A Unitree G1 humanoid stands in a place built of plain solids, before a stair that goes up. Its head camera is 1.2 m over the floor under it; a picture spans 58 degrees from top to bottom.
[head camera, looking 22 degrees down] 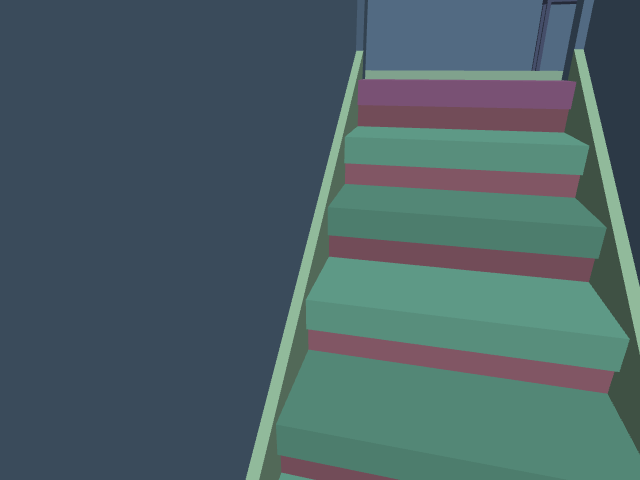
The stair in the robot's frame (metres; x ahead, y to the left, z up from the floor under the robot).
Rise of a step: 0.19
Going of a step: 0.29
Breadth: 0.83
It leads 14 degrees to the right of straight ahead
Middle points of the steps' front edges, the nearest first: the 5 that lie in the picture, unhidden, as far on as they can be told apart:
0.72 -0.30 0.38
1.00 -0.36 0.57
1.28 -0.43 0.76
1.56 -0.50 0.95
1.83 -0.56 1.14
